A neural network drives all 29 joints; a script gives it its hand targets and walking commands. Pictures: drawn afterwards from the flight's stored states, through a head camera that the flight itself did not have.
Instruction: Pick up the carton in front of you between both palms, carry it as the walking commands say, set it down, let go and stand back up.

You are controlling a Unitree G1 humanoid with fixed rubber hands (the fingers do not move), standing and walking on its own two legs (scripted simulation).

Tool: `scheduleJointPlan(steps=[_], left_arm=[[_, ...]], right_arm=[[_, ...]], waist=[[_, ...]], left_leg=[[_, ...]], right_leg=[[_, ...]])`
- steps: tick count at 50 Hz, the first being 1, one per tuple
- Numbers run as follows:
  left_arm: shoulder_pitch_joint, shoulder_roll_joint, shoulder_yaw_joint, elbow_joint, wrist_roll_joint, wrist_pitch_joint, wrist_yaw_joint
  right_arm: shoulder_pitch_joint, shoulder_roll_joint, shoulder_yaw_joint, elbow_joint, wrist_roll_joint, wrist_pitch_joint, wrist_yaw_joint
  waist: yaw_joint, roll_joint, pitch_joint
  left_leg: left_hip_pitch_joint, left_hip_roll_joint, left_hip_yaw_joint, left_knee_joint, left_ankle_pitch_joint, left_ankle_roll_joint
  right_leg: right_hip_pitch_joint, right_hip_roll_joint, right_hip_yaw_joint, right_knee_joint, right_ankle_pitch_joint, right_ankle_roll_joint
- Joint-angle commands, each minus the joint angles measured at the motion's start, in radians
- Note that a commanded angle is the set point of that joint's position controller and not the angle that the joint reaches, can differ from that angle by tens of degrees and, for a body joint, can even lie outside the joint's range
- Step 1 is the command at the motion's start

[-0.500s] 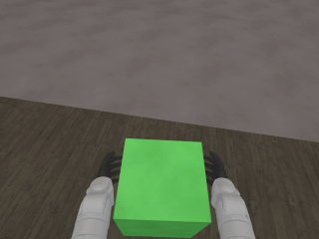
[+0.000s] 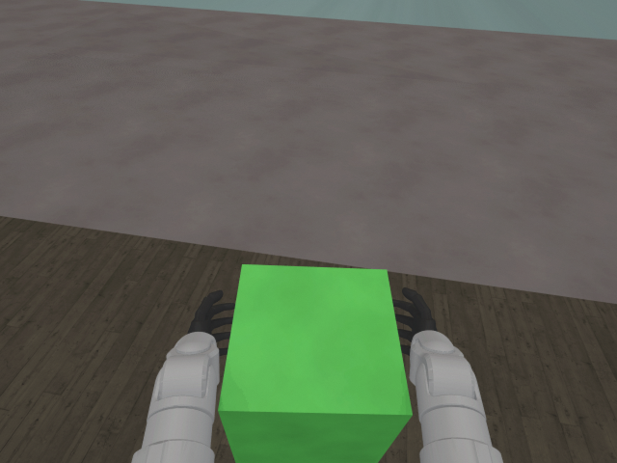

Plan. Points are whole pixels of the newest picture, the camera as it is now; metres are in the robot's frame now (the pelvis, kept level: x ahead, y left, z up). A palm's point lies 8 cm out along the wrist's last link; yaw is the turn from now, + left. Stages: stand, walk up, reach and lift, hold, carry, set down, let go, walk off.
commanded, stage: reach and lift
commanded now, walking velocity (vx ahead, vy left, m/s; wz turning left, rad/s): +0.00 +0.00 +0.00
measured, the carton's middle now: (310, 371) +0.30 +0.00 -0.05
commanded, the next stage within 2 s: hold in 0.66 s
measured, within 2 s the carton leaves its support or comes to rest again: neither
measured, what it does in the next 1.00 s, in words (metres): stands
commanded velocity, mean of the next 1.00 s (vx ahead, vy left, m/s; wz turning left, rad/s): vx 0.00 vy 0.00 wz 0.00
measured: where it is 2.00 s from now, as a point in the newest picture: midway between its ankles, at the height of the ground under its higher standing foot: outside the picture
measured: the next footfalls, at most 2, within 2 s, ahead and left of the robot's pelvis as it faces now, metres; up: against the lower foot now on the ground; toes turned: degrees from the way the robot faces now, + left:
left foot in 1.98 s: +0.18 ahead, +0.09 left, +0.00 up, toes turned +8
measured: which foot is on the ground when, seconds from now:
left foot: down 0.00-1.00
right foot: down 0.00-1.00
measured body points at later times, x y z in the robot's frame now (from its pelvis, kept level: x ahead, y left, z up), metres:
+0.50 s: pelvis +0.02 +0.00 +0.01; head -0.02 +0.00 +0.45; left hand +0.32 +0.15 +0.03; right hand +0.32 -0.15 +0.04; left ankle +0.03 +0.13 -0.74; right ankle +0.02 -0.13 -0.74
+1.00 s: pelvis +0.01 +0.00 +0.01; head -0.05 +0.00 +0.45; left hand +0.31 +0.15 +0.05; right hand +0.31 -0.15 +0.06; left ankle +0.03 +0.13 -0.74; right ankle +0.02 -0.12 -0.74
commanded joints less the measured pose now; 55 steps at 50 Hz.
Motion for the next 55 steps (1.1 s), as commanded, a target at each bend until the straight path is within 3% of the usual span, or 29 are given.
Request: scheduleJointPlan(steps=[1,20,32,38,44,55], left_arm=[[-0.6,-0.974,-0.549,0.0,-0.252,-0.035,-0.274],[-0.478,-0.954,-0.587,-0.104,-0.278,0.01,-0.263],[-0.453,-0.935,-0.605,-0.164,-0.293,0.04,-0.262],[-0.448,-0.937,-0.673,-0.262,-0.336,0.078,-0.259],[-0.451,-0.9,-0.602,-0.198,-0.296,0.113,-0.263],[-0.563,-0.935,-0.6,-0.171,-0.3,0.098,-0.274]], right_arm=[[-0.506,0.984,0.539,0.069,0.229,-0.008,0.262],[-0.39,0.953,0.572,-0.032,0.251,0.034,0.261],[-0.354,0.947,0.591,-0.086,0.266,0.066,0.255],[-0.345,0.954,0.66,-0.18,0.308,0.106,0.247],[-0.35,0.918,0.587,-0.118,0.268,0.14,0.252],[-0.454,0.946,0.582,-0.085,0.27,0.125,0.266]], waist=[[0.001,0.012,-0.232],[0.001,0.009,-0.248],[0.002,0.003,-0.222],[-0.002,0.003,-0.266],[0.001,0.003,-0.128],[-0.001,0.005,-0.174]], left_leg=[[0.064,-0.03,0.07,-0.091,0.018,0.01],[0.157,-0.037,0.063,-0.131,0.217,-0.005],[0.176,-0.042,0.061,-0.147,0.232,-0.004],[0.209,-0.044,0.055,-0.155,0.293,-0.007],[0.169,-0.038,0.067,-0.184,0.128,-0.001],[0.165,-0.033,0.072,-0.167,0.081,0.004]], right_leg=[[0.045,0.024,-0.063,-0.093,0.033,-0.004],[0.13,0.036,-0.062,-0.127,0.229,0.007],[0.155,0.036,-0.056,-0.144,0.259,0.013],[0.204,0.035,-0.051,-0.151,0.331,0.018],[0.152,0.031,-0.062,-0.182,0.16,0.01],[0.142,0.026,-0.067,-0.167,0.104,0.006]])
